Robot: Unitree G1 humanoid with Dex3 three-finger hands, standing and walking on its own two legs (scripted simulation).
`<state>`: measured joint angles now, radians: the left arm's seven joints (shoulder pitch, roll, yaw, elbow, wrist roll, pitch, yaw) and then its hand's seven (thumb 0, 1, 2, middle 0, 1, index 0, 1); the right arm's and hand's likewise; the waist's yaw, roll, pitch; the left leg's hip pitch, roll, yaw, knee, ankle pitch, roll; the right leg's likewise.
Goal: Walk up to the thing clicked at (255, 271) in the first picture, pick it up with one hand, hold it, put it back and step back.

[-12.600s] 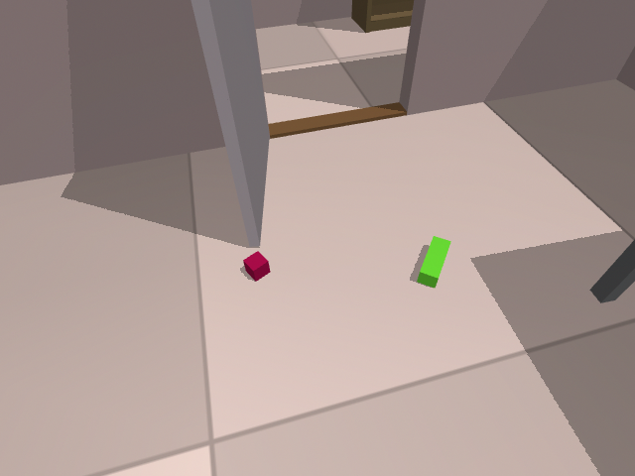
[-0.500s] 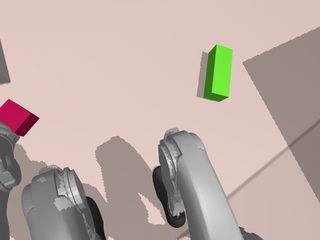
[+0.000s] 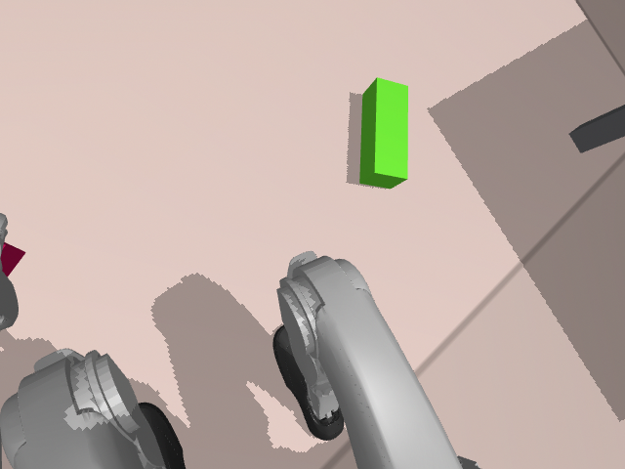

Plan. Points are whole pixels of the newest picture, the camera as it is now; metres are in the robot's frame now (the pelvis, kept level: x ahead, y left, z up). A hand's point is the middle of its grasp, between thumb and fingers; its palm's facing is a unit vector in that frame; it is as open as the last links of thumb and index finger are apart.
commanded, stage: approach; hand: left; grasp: from above
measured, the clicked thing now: out of the picture +0.46 +0.30 -0.29
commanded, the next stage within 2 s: rest palm in 0.16 s
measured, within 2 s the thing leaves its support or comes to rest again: neither
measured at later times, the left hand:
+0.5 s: hand out of the picture +0.46 +0.28 -0.22, palm faces -0.28 -0.35 -0.90, open 13.9 cm
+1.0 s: hand out of the picture +0.46 +0.29 -0.26, palm faces -0.29 -0.34 -0.89, open 13.8 cm
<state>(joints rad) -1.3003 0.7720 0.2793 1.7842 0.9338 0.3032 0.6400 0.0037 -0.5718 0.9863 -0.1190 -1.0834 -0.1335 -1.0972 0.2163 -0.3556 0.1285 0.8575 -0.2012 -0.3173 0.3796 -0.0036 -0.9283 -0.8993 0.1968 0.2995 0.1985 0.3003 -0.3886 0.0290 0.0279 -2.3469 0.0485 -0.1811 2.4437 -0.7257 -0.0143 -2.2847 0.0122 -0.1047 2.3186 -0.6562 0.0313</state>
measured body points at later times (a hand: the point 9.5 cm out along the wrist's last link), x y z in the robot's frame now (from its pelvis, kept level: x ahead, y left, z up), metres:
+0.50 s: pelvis -0.01 +0.00 +0.00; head +0.28 +0.07 +0.34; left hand +0.48 +0.30 -0.17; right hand -0.01 -0.25 -0.07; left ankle +0.06 +0.13 -0.29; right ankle +0.10 -0.12 -0.29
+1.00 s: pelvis -0.01 +0.01 -0.01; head +0.29 +0.09 +0.31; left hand +0.47 +0.30 -0.21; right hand -0.03 -0.23 -0.06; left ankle +0.06 +0.13 -0.29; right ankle +0.10 -0.12 -0.29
